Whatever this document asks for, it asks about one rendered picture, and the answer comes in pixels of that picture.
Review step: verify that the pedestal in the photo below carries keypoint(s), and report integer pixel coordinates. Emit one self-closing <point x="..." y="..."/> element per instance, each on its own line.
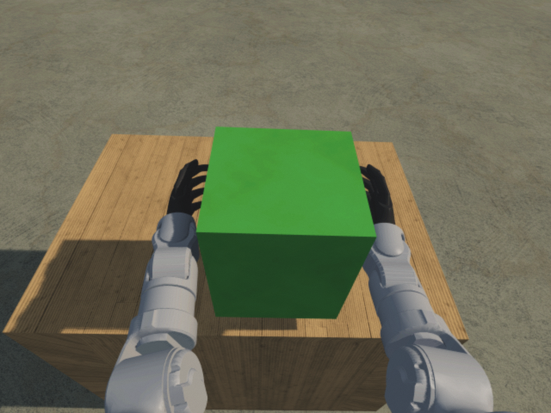
<point x="76" y="311"/>

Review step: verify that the carton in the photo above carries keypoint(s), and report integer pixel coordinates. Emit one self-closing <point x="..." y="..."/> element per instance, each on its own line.
<point x="285" y="225"/>

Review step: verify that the robot left hand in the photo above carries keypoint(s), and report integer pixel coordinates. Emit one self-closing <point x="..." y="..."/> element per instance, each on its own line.
<point x="181" y="197"/>

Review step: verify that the robot right upper arm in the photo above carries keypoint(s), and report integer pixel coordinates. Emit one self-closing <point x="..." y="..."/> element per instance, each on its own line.
<point x="422" y="379"/>

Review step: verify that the robot left forearm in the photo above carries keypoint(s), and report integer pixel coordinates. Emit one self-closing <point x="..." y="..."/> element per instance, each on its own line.
<point x="167" y="301"/>

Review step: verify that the robot right hand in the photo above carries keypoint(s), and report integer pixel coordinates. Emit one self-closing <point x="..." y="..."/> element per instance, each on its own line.
<point x="379" y="200"/>

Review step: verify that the robot left upper arm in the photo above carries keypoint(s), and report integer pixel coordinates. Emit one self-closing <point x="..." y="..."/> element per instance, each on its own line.
<point x="166" y="381"/>

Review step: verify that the robot right forearm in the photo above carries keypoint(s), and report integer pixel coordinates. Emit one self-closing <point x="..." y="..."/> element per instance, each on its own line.
<point x="400" y="301"/>

